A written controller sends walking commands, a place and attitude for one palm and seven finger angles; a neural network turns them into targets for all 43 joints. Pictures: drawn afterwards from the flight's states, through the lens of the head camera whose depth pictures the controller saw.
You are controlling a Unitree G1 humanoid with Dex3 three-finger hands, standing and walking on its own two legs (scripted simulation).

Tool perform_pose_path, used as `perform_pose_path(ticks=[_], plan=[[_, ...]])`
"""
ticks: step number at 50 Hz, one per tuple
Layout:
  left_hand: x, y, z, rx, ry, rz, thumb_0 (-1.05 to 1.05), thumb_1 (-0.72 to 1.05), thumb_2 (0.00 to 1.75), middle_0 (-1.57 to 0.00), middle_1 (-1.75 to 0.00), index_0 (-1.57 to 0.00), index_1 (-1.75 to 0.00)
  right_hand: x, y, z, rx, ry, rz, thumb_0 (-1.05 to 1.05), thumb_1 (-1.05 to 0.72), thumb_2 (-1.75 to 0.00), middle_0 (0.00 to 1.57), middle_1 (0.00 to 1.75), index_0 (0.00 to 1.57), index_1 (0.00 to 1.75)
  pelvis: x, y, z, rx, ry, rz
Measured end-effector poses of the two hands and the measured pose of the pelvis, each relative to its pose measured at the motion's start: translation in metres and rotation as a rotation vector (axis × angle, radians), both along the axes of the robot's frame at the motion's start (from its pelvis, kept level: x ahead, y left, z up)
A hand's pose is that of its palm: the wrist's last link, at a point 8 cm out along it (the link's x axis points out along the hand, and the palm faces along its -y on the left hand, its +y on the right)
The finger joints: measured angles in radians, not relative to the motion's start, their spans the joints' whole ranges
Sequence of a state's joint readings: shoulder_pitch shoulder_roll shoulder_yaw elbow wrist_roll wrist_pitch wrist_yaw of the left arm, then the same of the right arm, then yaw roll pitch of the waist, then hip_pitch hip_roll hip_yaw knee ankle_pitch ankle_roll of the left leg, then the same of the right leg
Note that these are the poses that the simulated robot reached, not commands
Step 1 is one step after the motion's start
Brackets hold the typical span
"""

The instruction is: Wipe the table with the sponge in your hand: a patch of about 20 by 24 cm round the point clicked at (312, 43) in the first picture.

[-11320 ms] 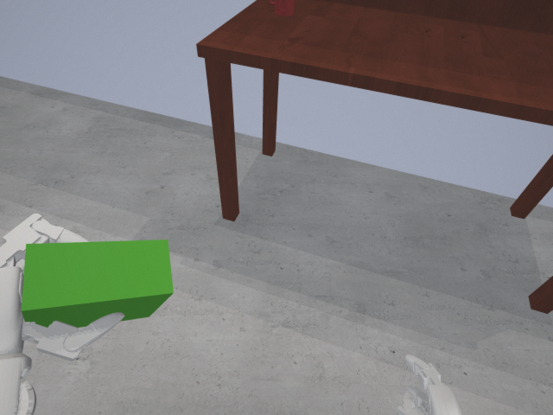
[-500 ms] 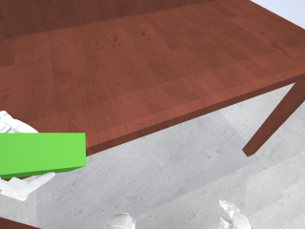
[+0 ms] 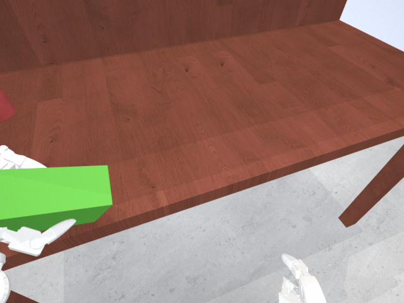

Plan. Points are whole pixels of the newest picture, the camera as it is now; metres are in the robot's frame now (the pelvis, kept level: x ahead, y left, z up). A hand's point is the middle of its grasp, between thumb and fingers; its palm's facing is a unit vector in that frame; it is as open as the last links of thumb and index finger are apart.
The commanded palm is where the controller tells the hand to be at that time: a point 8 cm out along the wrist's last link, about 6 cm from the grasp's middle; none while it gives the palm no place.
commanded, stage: come to a stop and stand still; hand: left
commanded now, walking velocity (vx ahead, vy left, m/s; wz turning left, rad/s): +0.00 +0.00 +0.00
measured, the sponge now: (71, 199) +0.23 +0.23 +0.15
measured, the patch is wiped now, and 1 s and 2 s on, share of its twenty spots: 0.00 0.00 0.00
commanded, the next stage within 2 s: look again from close up in 0.84 s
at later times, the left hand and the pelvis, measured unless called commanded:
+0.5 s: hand (31, 178) +0.24 +0.29 +0.17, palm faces +0.34 -0.83 -0.45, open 10.3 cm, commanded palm +0.19 +0.31 +0.18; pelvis +0.02 +0.04 +0.01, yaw -2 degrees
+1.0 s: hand (31, 175) +0.25 +0.30 +0.17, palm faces +0.36 -0.85 -0.37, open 10.3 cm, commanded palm +0.20 +0.32 +0.18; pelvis +0.03 +0.05 +0.01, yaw -2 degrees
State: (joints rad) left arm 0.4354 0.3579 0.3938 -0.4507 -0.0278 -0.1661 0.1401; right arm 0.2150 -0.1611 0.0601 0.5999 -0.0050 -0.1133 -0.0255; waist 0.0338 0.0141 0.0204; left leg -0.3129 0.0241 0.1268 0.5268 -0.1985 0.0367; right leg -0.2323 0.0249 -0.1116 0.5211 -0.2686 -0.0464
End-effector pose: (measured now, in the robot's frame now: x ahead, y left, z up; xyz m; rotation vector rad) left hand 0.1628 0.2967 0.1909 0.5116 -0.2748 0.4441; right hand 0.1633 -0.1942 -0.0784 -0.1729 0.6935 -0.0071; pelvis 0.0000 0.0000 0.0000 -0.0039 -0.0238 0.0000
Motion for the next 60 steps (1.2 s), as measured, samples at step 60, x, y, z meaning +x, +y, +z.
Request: perform_pose_path(ticks=[60], plan=[[0.044,0.033,-0.012,-0.067,0.022,-0.119,-0.01,-0.51,1.02,-0.71,-1.37,-0.73,-1.36,0.013,0.013,0.018,-0.087,0.038,-0.077,0.02,-0.90,-0.89,0.21,0.30,0.21,0.30,0.024,0.046,0.008,-0.028,0.002,-0.032]])
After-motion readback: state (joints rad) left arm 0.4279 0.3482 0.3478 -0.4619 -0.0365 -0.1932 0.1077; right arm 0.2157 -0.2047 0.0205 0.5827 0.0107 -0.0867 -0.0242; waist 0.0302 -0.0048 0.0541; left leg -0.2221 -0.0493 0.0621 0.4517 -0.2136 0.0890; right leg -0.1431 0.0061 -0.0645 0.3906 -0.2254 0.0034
